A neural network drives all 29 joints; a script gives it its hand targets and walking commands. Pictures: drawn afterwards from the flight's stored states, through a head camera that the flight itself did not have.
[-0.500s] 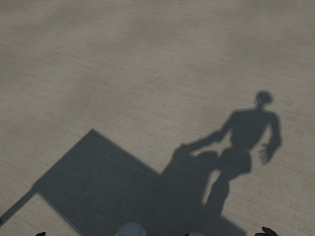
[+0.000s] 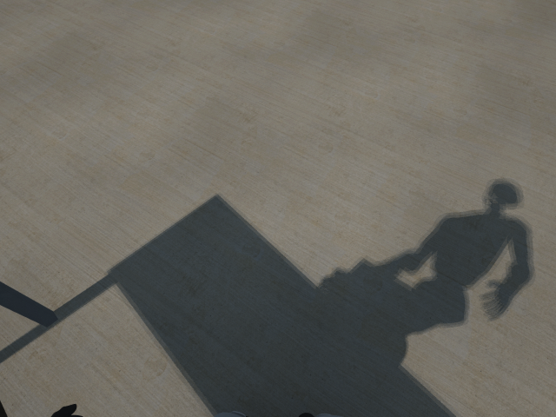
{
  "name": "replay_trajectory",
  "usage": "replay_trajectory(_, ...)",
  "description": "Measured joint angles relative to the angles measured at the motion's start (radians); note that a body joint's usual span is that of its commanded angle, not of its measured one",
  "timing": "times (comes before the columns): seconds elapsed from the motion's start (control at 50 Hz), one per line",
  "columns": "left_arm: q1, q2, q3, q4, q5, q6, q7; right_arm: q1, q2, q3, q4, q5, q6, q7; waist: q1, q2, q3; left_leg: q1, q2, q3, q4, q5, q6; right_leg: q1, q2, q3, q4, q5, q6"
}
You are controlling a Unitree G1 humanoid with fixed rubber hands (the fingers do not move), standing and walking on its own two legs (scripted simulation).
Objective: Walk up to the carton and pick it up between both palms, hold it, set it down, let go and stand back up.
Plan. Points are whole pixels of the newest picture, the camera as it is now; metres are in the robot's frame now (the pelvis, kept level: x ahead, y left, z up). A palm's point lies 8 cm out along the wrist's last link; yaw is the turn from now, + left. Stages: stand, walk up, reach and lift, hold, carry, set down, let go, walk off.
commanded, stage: walk up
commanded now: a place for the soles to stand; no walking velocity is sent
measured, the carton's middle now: out of the picture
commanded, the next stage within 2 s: none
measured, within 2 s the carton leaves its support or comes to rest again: neither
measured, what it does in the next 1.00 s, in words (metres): steps on the spot, turning left: left foot, then right foot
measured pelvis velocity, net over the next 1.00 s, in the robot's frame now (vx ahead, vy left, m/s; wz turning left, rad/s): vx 0.08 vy -0.02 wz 0.47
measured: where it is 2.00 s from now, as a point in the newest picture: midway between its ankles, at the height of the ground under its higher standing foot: outside the picture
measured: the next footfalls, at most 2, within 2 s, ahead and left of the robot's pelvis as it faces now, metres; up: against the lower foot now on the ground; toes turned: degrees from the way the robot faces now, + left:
left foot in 0.34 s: +0.08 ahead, +0.19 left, +0.00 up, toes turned +0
right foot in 0.60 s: +0.14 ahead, -0.07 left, +0.00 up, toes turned +15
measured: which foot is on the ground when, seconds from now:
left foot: up 0.00-0.32, down 0.34-0.62, up 0.64-1.00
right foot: down 0.00-0.34, up 0.36-0.58, down 0.60-1.00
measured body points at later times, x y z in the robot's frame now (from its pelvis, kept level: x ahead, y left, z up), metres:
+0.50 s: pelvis +0.05 +0.04 +0.00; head +0.07 +0.05 +0.45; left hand +0.14 +0.36 -0.11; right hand +0.12 -0.26 -0.11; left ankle +0.04 +0.19 -0.73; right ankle +0.04 -0.07 -0.69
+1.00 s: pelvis +0.08 -0.02 +0.00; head +0.13 +0.00 +0.44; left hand +0.07 +0.30 -0.11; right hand +0.29 -0.27 -0.11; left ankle +0.07 +0.10 -0.70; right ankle +0.10 -0.08 -0.73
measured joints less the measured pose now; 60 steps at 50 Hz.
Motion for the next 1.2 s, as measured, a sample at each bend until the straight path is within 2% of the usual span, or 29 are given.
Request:
replay_trajectory(0.06,-0.002,-0.004,0.0,0.0,0.002,-0.006,-0.015,-0.007,0.003,0.0,0.001,0.0,-0.001,-0.005,0.0,0.006,-0.015,-0.088,0.0,0.037,0.235,-0.126,0.0,0.004,-0.012,-0.012,0.008,-0.002,-0.011)
replay_trajectory(0.1,-0.001,-0.009,0.0,-0.001,0.002,-0.014,-0.025,-0.007,-0.001,0.0,0.0,0.0,-0.001,-0.004,0.0,0.004,-0.029,-0.137,0.01,0.061,0.347,-0.13,0.0,0.011,-0.032,-0.015,0.005,-0.022,-0.012)
replay_trajectory(0.14,-0.001,-0.018,0.0,-0.003,0.002,-0.02,-0.034,-0.006,-0.002,0.0,0.0,0.0,-0.006,-0.002,0.0,0.004,-0.037,-0.163,0.031,0.068,0.385,-0.131,0.0,0.019,-0.047,-0.019,0.005,-0.029,-0.011)
replay_trajectory(0.24,-0.015,-0.033,0.0,-0.013,0.012,-0.02,-0.059,0.001,-0.002,0.0,-0.001,0.0,-0.012,0.001,-0.001,0.004,-0.044,-0.169,0.1,0.112,0.357,-0.118,0.0,0.041,-0.072,-0.031,0.019,-0.05,-0.005)
replay_trajectory(0.32,-0.046,-0.036,-0.001,-0.028,0.018,-0.008,-0.082,0.05,-0.005,0.0,-0.001,0.0,-0.033,-0.013,-0.003,-0.001,-0.042,-0.032,0.11,0.143,0.147,-0.069,0.0,0.04,-0.109,-0.036,0.145,-0.137,0.006)
replay_trajectory(0.34,-0.057,-0.038,0.0,-0.026,0.018,-0.001,-0.083,0.068,-0.006,0.0,0.0,0.0,-0.043,-0.022,-0.006,0.002,-0.04,0.008,0.105,0.134,0.1,-0.069,-0.011,0.031,-0.116,-0.035,0.219,-0.186,0.006)
replay_trajectory(0.38,-0.083,-0.038,0.0,-0.026,0.018,0.024,-0.083,0.091,0.013,0.001,0.021,0.0,-0.045,-0.032,-0.009,-0.021,-0.038,0.013,0.074,0.13,0.134,-0.086,-0.023,-0.002,-0.112,-0.008,0.371,-0.296,0.006)
replay_trajectory(0.42,-0.103,-0.038,0.0,-0.031,0.018,0.026,-0.084,0.112,0.024,0.001,0.032,0.0,-0.045,-0.032,-0.013,-0.022,-0.038,0.03,0.068,0.095,0.112,-0.077,-0.023,-0.023,-0.061,0.0,0.454,-0.314,0.006)
replay_trajectory(0.46,-0.113,-0.037,0.0,-0.041,0.018,0.024,-0.084,0.123,0.025,0.0,0.035,0.0,-0.046,-0.038,-0.012,-0.022,-0.035,0.05,0.069,0.054,0.063,-0.05,-0.022,-0.026,-0.023,0.001,0.464,-0.314,0.006)
replay_trajectory(0.56,-0.113,-0.037,0.0,-0.046,0.017,0.023,-0.084,0.096,0.024,0.0,0.034,0.0,-0.06,-0.054,-0.011,-0.023,-0.035,0.04,0.068,-0.034,0.001,-0.018,-0.026,-0.027,-0.002,0.004,0.332,-0.295,0.006)
replay_trajectory(0.6,-0.112,-0.036,0.0,-0.047,0.015,0.023,-0.083,0.067,0.025,0.0,0.034,0.0,-0.061,-0.061,-0.008,-0.026,-0.036,0.014,0.067,-0.06,0.005,-0.019,-0.046,-0.008,-0.003,0.012,0.157,-0.21,0.006)
replay_trajectory(0.62,-0.109,-0.038,0.0,-0.046,0.014,0.02,-0.081,0.045,0.024,0.0,0.034,0.0,-0.061,-0.063,-0.002,-0.026,-0.031,0.001,0.068,-0.064,0.021,-0.024,-0.049,0.0,-0.001,0.008,0.1,-0.1,0.003)
replay_trajectory(0.64,-0.107,-0.043,0.0,-0.045,0.014,0.019,-0.08,0.024,0.024,0.0,0.035,0.0,-0.062,-0.066,-0.002,-0.02,-0.021,-0.017,0.068,-0.059,0.07,-0.066,-0.05,0.003,0.003,-0.005,0.099,-0.067,-0.009)
replay_trajectory(0.68,-0.096,-0.048,0.0,-0.045,0.014,0.019,-0.08,-0.002,0.024,0.0,0.035,0.0,-0.062,-0.073,-0.002,-0.025,-0.025,-0.077,0.067,-0.003,0.196,-0.158,-0.05,0.008,-0.008,-0.026,0.096,-0.085,-0.031)
replay_trajectory(0.76,-0.082,-0.049,0.0,-0.046,0.014,0.019,-0.08,-0.039,0.013,0.001,0.035,0.0,-0.062,-0.076,-0.001,-0.027,-0.026,-0.154,0.068,0.072,0.329,-0.166,-0.05,0.021,-0.037,-0.049,0.077,-0.106,-0.043)
replay_trajectory(0.92,-0.081,-0.049,0.0,-0.046,0.014,0.019,-0.08,-0.038,0.013,0.001,0.035,0.0,-0.045,-0.057,-0.001,-0.026,-0.027,-0.175,0.069,0.186,0.329,-0.092,-0.05,0.055,-0.044,-0.122,0.076,-0.128,-0.053)
replay_trajectory(1.0,-0.081,-0.049,0.0,-0.046,0.014,0.02,-0.08,-0.038,0.013,0.001,0.035,0.0,-0.044,-0.036,-0.001,-0.026,-0.028,-0.138,0.071,0.204,0.259,-0.079,-0.049,0.058,-0.044,-0.168,0.107,-0.155,-0.057)
replay_trajectory(1.06,-0.081,-0.05,0.0,-0.046,0.014,0.02,-0.08,-0.034,0.013,0.001,0.035,0.0,-0.044,-0.03,-0.002,-0.028,-0.028,-0.069,0.074,0.204,0.187,-0.079,-0.029,0.058,-0.049,-0.197,0.17,-0.197,-0.056)
replay_trajectory(1.12,-0.089,-0.064,0.0,-0.06,0.014,0.023,-0.081,-0.014,0.015,0.001,0.035,0.0,-0.044,-0.03,-0.002,-0.05,-0.005,0.007,0.042,0.2,0.145,-0.08,0.039,0.053,-0.081,-0.183,0.318,-0.283,-0.032)
replay_trajectory(1.16,-0.098,-0.071,0.0,-0.063,0.014,0.023,-0.084,0.014,0.017,0.001,0.035,0.0,-0.043,-0.03,-0.004,-0.043,-0.001,0.031,0.031,0.161,0.124,-0.063,0.047,0.029,-0.042,-0.127,0.438,-0.365,-0.019)
replay_trajectory(1.2,-0.1,-0.07,0.0,-0.073,0.014,0.021,-0.089,0.03,0.019,0.001,0.034,0.0,-0.039,-0.03,-0.003,-0.044,0.002,0.064,0.029,0.116,0.067,-0.028,0.047,0.019,-0.015,-0.101,0.48,-0.37,-0.018)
